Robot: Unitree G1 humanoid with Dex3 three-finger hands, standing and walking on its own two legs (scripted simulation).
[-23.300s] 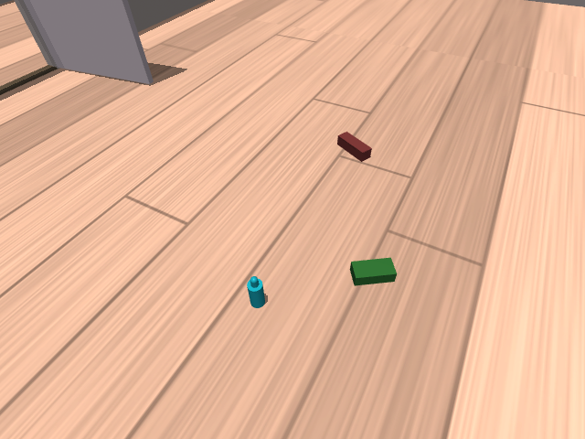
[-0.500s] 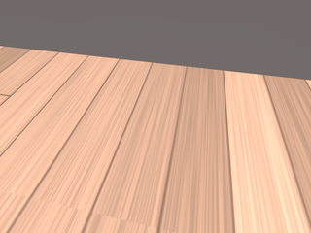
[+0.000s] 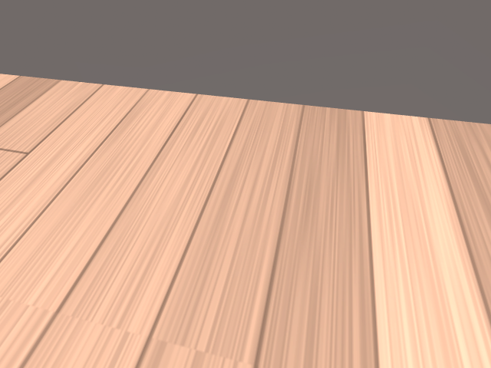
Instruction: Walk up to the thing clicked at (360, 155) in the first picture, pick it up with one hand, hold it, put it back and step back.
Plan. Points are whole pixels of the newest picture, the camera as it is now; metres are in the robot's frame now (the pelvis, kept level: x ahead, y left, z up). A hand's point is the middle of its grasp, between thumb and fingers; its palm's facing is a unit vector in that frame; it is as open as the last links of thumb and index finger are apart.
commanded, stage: walk up
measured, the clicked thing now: out of the picture -1.17 +0.72 -0.75
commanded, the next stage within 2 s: stand in 0.10 s
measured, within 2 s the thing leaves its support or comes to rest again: neither
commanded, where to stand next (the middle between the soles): +0.04 +0.01 m, yaw +0 degrees
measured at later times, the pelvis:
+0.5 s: pelvis -0.01 +0.00 +0.00, yaw +0 degrees
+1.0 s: pelvis +0.00 +0.00 +0.00, yaw +0 degrees
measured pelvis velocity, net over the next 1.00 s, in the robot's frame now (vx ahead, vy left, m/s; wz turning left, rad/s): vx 0.00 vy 0.00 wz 0.00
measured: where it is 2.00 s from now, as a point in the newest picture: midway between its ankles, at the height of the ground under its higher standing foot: outside the picture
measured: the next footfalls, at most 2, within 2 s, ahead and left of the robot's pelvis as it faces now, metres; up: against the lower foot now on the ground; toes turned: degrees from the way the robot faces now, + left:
right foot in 1.78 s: +0.10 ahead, -0.12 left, +0.00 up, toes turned +34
